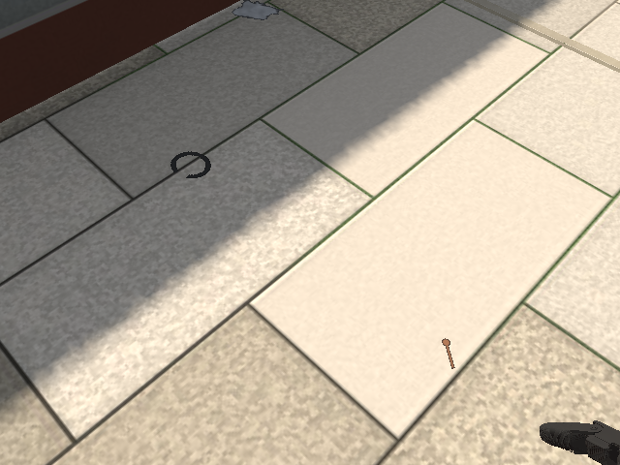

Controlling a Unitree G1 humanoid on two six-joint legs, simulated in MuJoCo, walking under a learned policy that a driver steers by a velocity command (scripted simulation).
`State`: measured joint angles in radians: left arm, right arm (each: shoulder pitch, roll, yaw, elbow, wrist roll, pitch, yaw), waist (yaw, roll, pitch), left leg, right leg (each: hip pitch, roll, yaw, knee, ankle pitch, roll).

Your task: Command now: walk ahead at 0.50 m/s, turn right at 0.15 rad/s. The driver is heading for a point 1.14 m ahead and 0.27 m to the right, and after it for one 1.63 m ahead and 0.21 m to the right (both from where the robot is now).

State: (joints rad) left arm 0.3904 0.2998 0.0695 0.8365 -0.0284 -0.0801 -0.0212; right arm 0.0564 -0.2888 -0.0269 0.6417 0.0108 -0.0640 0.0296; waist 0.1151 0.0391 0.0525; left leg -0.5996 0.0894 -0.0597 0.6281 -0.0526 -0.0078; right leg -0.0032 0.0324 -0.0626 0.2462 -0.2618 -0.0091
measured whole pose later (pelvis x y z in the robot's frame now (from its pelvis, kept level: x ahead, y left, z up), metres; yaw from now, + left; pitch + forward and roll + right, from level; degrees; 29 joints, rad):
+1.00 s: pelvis +0.52 -0.12 +0.00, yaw -25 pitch +1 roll -1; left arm 0.30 0.28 0.04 0.75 0.00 -0.07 0.00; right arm 0.10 -0.29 -0.04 0.73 0.02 -0.09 0.03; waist 0.06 0.05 0.04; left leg -0.64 0.09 -0.02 0.59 0.13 -0.02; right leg 0.01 0.11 0.04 0.24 -0.26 -0.09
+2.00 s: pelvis +1.02 -0.27 +0.00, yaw +2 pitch +1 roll -2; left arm 0.25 0.29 0.05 0.84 -0.02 -0.05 0.00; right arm 0.11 -0.28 -0.04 0.63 0.00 0.00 0.01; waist 0.07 0.03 0.06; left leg -0.48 0.02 -0.04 0.60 -0.13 -0.01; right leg -0.14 0.00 -0.08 0.38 -0.26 -0.01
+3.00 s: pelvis +1.10 -0.28 +0.00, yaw +3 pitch -2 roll +0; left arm 0.22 0.23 0.01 1.05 0.00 -0.01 0.02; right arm 0.16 -0.24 -0.05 1.06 0.00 0.02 -0.05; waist 0.00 0.01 0.04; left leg -0.22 0.02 -0.04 0.48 -0.22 -0.03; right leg -0.13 0.00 -0.01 0.47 -0.31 0.00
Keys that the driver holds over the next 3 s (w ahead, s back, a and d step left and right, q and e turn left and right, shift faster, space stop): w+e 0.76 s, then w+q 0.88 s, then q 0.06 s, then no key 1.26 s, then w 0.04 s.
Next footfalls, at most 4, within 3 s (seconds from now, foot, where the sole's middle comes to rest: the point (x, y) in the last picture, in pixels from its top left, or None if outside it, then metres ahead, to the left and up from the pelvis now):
0.08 left None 0.22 0.14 -0.78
0.60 right None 0.44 -0.17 -0.78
1.14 left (409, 317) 0.82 -0.12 -0.78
1.60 right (513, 260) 1.02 -0.39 -0.78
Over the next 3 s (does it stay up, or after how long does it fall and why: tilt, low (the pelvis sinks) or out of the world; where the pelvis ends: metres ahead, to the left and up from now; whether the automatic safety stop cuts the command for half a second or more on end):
stays up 1.10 -0.28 0.00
